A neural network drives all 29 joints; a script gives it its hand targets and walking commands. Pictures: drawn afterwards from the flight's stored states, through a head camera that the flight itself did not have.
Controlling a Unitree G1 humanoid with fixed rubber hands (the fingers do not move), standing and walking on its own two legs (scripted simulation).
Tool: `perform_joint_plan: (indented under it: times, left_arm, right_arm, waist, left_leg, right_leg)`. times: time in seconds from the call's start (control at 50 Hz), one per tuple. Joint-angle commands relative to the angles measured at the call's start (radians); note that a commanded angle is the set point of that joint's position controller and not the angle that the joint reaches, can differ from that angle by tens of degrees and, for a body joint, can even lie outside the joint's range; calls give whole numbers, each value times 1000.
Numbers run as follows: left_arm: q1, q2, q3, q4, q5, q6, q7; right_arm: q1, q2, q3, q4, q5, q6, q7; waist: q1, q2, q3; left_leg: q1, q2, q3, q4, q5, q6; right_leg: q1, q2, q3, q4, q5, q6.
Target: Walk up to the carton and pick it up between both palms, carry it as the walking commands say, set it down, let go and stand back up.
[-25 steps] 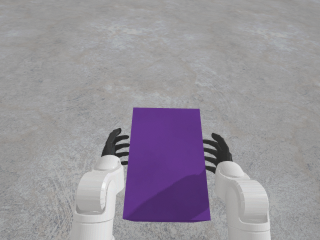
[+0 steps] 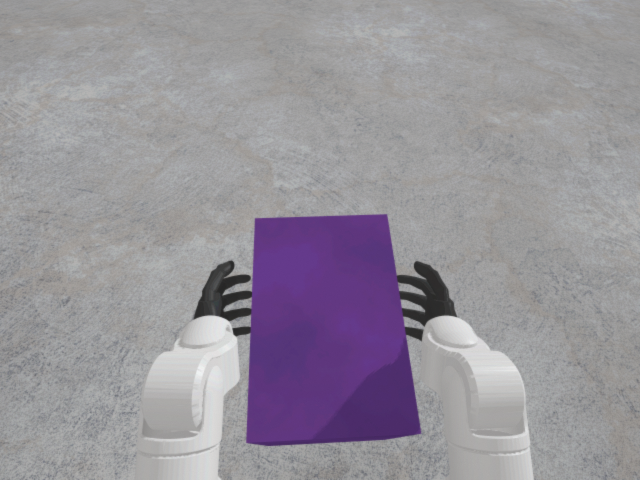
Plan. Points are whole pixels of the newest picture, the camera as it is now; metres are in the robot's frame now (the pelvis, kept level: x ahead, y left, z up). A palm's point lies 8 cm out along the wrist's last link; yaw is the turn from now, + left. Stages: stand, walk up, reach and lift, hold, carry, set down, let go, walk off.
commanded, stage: carry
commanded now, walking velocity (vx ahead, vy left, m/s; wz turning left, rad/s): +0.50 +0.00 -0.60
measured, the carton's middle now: (324, 336) +0.31 -0.01 +0.01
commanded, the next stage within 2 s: none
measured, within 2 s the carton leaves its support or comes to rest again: neither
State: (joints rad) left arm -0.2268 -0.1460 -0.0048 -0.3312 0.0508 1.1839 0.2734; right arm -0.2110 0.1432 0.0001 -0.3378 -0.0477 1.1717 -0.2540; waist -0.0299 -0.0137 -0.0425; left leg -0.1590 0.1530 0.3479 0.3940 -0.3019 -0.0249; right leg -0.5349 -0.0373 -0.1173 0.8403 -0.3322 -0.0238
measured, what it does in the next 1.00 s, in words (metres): walks ahead, turning right: right foot, then left foot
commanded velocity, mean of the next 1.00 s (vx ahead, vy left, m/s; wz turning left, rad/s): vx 0.28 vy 0.00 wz -0.34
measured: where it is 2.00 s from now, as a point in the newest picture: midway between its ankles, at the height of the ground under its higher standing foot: (370, 284)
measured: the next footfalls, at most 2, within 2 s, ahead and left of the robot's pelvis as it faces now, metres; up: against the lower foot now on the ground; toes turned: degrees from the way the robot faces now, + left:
right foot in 0.16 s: +0.24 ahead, -0.10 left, +0.00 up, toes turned -12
left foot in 0.50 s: +0.56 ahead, +0.05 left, +0.00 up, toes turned -5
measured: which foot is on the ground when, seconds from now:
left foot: down 0.00-0.18, up 0.20-0.48, down 0.50-0.84, up 0.86-1.00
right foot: up 0.00-0.14, down 0.16-0.52, up 0.54-0.80, down 0.82-1.00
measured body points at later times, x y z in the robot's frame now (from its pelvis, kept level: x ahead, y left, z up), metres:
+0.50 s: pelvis +0.36 -0.04 -0.02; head +0.40 -0.04 +0.43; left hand +0.67 +0.03 +0.05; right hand +0.63 -0.22 +0.06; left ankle +0.51 +0.05 -0.74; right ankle +0.21 -0.09 -0.74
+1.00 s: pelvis +0.62 -0.13 -0.01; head +0.66 -0.15 +0.44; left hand +0.96 -0.14 +0.07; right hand +0.85 -0.37 +0.07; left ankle +0.63 +0.00 -0.74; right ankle +0.57 -0.19 -0.75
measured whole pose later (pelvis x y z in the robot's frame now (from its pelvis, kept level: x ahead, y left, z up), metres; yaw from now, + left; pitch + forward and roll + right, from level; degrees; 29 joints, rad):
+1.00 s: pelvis +0.62 -0.13 -0.01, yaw -22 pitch +4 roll -1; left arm -0.33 -0.17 0.03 -0.26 0.06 1.19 0.29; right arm -0.28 0.16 -0.05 -0.34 -0.07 1.20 -0.25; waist 0.00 0.00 0.02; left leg -0.31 0.10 0.11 0.60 -0.40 -0.06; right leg -0.28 0.00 -0.22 0.49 -0.29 -0.07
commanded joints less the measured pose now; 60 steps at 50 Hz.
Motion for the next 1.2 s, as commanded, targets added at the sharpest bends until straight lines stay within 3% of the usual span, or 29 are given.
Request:
perform_joint_plan:
  times: [0.0, 0.06, 0.1, 0.14, 0.16, 0.18, 0.2, 0.24, 0.26, 0.42, 0.48, 0.5, 0.52, 0.54, 0.58, 0.62, 0.74, 0.8, 0.82, 0.84, 0.86, 0.9, 0.98, 1.04, 1.08, 1.12, 1.14, 1.16, 1.18]
  left_arm:
    - [-264, -971, -478, -130, -242, -38, -189]
    - [-303, -971, -480, -134, -254, -30, -181]
    - [-273, -968, -469, -110, -257, -24, -178]
    - [-249, -964, -455, -75, -266, -15, -178]
    - [-288, -984, -463, -89, -292, -16, -184]
    - [-278, -973, -444, -41, -275, -7, -181]
    - [-330, -981, -458, -77, -290, -6, -179]
    - [-333, -1033, -480, -70, -300, -11, -195]
    - [-363, -1082, -489, -102, -315, -30, -212]
    - [-276, -1049, -507, -150, -307, -78, -235]
    - [-277, -954, -496, -168, -292, -56, -228]
    - [-351, -931, -509, -212, -297, -47, -228]
    - [-314, -898, -518, -184, -285, -23, -226]
    - [-311, -880, -531, -146, -303, -7, -226]
    - [-384, -921, -542, -165, -319, -14, -231]
    - [-316, -978, -518, -132, -308, -34, -235]
    - [-285, -1021, -481, -142, -258, -54, -200]
    - [-259, -995, -458, -106, -255, -29, -192]
    - [-276, -978, -445, -110, -244, -28, -185]
    - [-232, -992, -432, -56, -233, -25, -182]
    - [-296, -1015, -447, -79, -251, -25, -184]
    - [-286, -1047, -431, -28, -248, -16, -191]
    - [-344, -1090, -446, -70, -286, -40, -217]
    - [-378, -1079, -491, -85, -299, -26, -236]
    - [-407, -1067, -507, -123, -315, -26, -235]
    - [-403, -1070, -532, -153, -339, -27, -244]
    - [-398, -1053, -513, -137, -334, -29, -244]
    - [-386, -1054, -506, -121, -328, -28, -245]
    - [-362, -1044, -492, -108, -314, -26, -241]
  right_arm:
    - [-351, 985, 458, -181, 311, -45, 189]
    - [-346, 958, 438, -157, 297, -34, 193]
    - [-332, 931, 442, -166, 295, -26, 194]
    - [-374, 884, 422, -179, 286, -25, 191]
    - [-401, 903, 430, -195, 279, -24, 186]
    - [-388, 877, 438, -213, 263, -10, 182]
    - [-370, 903, 409, -163, 259, -5, 180]
    - [-334, 968, 404, -106, 263, -20, 187]
    - [-379, 1025, 425, -153, 277, -41, 190]
    - [-340, 1046, 469, -186, 259, -93, 182]
    - [-304, 994, 442, -165, 253, -78, 179]
    - [-347, 983, 451, -180, 255, -68, 176]
    - [-326, 920, 418, -133, 243, -59, 168]
    - [-239, 930, 403, -68, 226, -44, 157]
    - [-300, 985, 404, -82, 227, -42, 164]
    - [-313, 1019, 435, -131, 256, -59, 172]
    - [-395, 1047, 489, -188, 314, -51, 197]
    - [-341, 979, 456, -130, 304, -25, 198]
    - [-383, 975, 472, -146, 320, -16, 202]
    - [-388, 957, 488, -167, 314, -6, 205]
    - [-418, 985, 497, -166, 313, -4, 201]
    - [-428, 1002, 487, -137, 315, 4, 204]
    - [-400, 1072, 460, -111, 287, -22, 207]
    - [-393, 1069, 424, -103, 256, -38, 200]
    - [-361, 1060, 405, -72, 239, -36, 196]
    - [-362, 1066, 395, -87, 242, -40, 193]
    - [-382, 1048, 400, -96, 244, -41, 188]
    - [-400, 1043, 407, -104, 248, -40, 188]
    - [-414, 1047, 429, -116, 264, -35, 188]
  waist:
    - [-1, 159, -264]
    - [19, 290, -303]
    - [33, 257, -336]
    - [85, 162, -415]
    - [87, -31, -404]
    - [69, -216, -466]
    - [66, -128, -485]
    - [53, 50, -413]
    - [50, -31, -398]
    - [63, -157, -384]
    - [25, -80, -462]
    - [-5, 36, -506]
    - [6, 430, -510]
    - [6, 377, -519]
    - [-1, 122, -427]
    - [5, 119, -411]
    - [8, 219, -366]
    - [41, 131, -465]
    - [54, -56, -478]
    - [61, -169, -521]
    - [56, -144, -495]
    - [56, -101, -429]
    - [40, -152, -485]
    - [38, 100, -506]
    - [32, 196, -501]
    - [26, 177, -482]
    - [31, 53, -468]
    - [37, -62, -457]
    - [48, -241, -433]
  left_leg:
    - [340, 257, -174, -109, 649, 58]
    - [318, 217, -61, -36, 869, -5]
    - [305, 195, 0, 128, 1109, -32]
    - [83, 119, 28, 493, 877, -82]
    - [-278, 41, -37, 763, 279, -102]
    - [-562, -97, -198, 976, -245, -103]
    - [-654, -70, -325, 1056, -314, -91]
    - [-670, 16, -387, 973, -202, -80]
    - [-651, 27, -383, 838, -165, -80]
    - [-326, -129, -195, 181, 169, -41]
    - [146, -118, -185, 35, 263, -7]
    - [317, 76, -416, -28, 45, 50]
    - [430, 376, -869, -147, -10, 179]
    - [407, 387, -902, -146, -27, 236]
    - [362, 342, -661, -75, 377, 213]
    - [342, 263, -429, -40, 653, 125]
    - [236, 163, -177, 25, 860, 60]
    - [94, 78, -109, 230, 712, -39]
    - [-104, 29, -98, 386, 382, -72]
    - [-294, -39, -178, 489, -163, -83]
    - [-384, -44, -244, 479, -291, -78]
    - [-386, -32, -280, 330, -283, -53]
    - [-118, -61, -221, 51, 69, -21]
    - [219, 121, -311, 120, 1000, 49]
    - [323, 137, -298, 199, 1299, 51]
    - [289, 81, -231, 228, 1209, 18]
    - [151, 31, -187, 251, 982, -2]
    - [-30, -23, -153, 248, 638, -14]
    - [-318, -113, -115, 272, 10, -29]
  right_leg:
    - [-95, 14, -78, -151, 51, -7]
    - [73, 52, -102, -259, 160, -56]
    - [223, 143, -185, -288, 149, -73]
    - [589, 142, -130, -429, 226, -109]
    - [784, -93, 251, -478, 269, -186]
    - [976, -281, 660, -483, 549, -359]
    - [971, -323, 692, -475, 623, -405]
    - [814, -305, 531, -457, 681, -313]
    - [790, -273, 468, -454, 697, -283]
    - [647, -123, 183, -440, 853, -171]
    - [373, -29, 93, -193, 738, -85]
    - [209, 25, 48, 58, 530, -55]
    - [-88, 128, 28, 310, -81, 4]
    - [-119, 79, 134, 436, -148, -16]
    - [-174, -7, 175, 414, -74, -5]
    - [-113, -55, 170, 165, -72, 13]
    - [161, 58, -70, -326, 138, 4]
    - [531, 11, -78, -495, 542, -28]
    - [721, -161, 60, -380, 1126, -97]
    - [876, -292, 262, -342, 1373, -215]
    - [925, -330, 291, -330, 1487, -238]
    - [832, -326, 218, -368, 1264, -203]
    - [698, -214, 67, -321, 1117, -113]
    - [428, -128, 5, -278, 586, -9]
    - [327, -78, -11, -268, 433, 17]
    - [373, -55, -39, -340, 592, 37]
    - [513, -77, -24, -361, 842, 39]
    - [689, -105, 13, -337, 1137, 13]
    - [945, -186, 104, -297, 1562, -45]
